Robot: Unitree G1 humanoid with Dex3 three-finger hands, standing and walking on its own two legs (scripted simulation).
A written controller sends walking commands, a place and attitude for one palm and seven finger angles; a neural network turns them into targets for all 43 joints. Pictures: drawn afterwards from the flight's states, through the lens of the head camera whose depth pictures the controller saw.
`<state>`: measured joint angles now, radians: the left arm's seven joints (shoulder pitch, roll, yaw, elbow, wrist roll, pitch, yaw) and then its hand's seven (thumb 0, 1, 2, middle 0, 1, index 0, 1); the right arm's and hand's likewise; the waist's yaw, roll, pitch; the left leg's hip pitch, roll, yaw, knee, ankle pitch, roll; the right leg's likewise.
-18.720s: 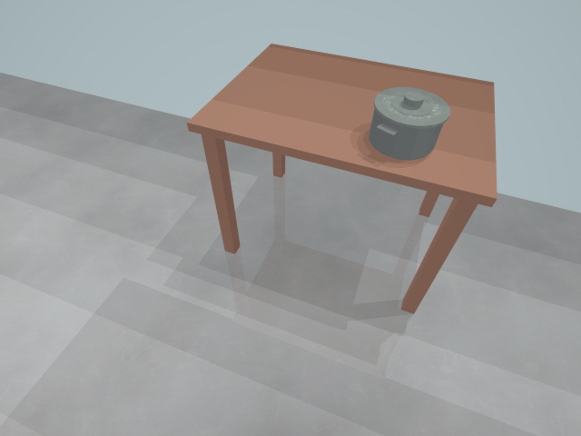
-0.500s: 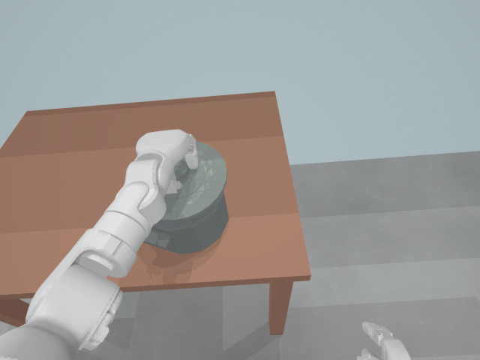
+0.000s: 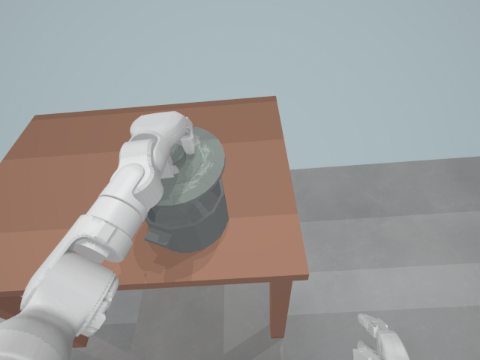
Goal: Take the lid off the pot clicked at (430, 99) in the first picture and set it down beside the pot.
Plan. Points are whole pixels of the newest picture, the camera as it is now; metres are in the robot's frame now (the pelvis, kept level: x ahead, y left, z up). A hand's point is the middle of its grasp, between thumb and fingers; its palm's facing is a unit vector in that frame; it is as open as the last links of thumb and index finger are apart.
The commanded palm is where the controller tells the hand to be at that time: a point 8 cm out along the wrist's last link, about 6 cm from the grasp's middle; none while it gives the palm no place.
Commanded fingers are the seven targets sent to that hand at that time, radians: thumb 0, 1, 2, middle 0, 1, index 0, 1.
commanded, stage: lift the lid straight up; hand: left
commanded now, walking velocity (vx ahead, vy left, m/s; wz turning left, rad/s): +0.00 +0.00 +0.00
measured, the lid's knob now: (172, 156) +0.46 +0.14 +0.09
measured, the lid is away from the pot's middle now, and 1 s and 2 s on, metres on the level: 0.01 0.01 0.13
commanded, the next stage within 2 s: move the lid sideways beside the pot in 0.84 s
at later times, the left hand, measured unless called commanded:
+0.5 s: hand (162, 141) +0.42 +0.14 +0.16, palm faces -0.19 -0.04 -0.98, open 7.5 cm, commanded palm +0.41 +0.14 +0.24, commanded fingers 0.00 0.52 1.11 -0.82 -1.01 -0.91 -1.07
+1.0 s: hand (158, 135) +0.43 +0.14 +0.17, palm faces -0.21 -0.05 -0.98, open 7.5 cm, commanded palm +0.41 +0.15 +0.25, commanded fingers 0.00 0.52 1.11 -0.82 -1.01 -0.91 -1.07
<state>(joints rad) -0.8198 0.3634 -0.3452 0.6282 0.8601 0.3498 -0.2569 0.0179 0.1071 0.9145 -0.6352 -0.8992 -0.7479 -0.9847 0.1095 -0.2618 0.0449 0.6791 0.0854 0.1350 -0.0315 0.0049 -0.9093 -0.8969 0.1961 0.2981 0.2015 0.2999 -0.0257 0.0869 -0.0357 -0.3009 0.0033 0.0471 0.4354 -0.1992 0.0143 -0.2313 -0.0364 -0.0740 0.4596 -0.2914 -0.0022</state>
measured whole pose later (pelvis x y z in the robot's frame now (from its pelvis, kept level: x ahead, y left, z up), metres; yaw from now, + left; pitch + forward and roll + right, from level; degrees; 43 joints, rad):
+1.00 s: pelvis -0.01 +0.01 +0.00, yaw +0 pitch +2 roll +0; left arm -0.93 0.39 -0.36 0.58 0.86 0.35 -0.37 0.03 0.11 0.92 -0.63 -0.90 -0.76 -0.99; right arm 0.12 -0.28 0.04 0.68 0.08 0.08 -0.03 0.01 -0.91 -0.90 0.20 0.30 0.20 0.30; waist -0.02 0.08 -0.02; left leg -0.28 -0.01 0.04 0.41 -0.18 0.03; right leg -0.20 -0.05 -0.08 0.44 -0.27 0.01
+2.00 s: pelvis -0.01 +0.03 +0.00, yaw +1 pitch +4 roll -1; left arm -0.87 0.64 -0.17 0.62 0.88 0.17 -0.45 0.03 0.11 0.91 -0.63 -0.90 -0.76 -0.99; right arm 0.17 -0.29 0.04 0.66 0.09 0.10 -0.05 0.01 -0.91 -0.90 0.20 0.30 0.20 0.30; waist -0.03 0.07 0.00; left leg -0.32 -0.02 0.04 0.41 -0.17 0.05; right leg -0.22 -0.06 -0.08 0.38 -0.23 0.03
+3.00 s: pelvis -0.01 +0.03 +0.00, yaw +1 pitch +6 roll -2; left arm -0.91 0.84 -0.04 0.80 0.92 -0.02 -0.50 0.03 0.11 0.91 -0.62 -0.89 -0.76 -0.99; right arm 0.20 -0.31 0.03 0.67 0.10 0.15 -0.07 0.00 -0.91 -0.90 0.20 0.30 0.20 0.30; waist -0.03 0.05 0.01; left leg -0.37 -0.02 0.02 0.44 -0.17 0.06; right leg -0.24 -0.05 -0.10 0.35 -0.21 0.03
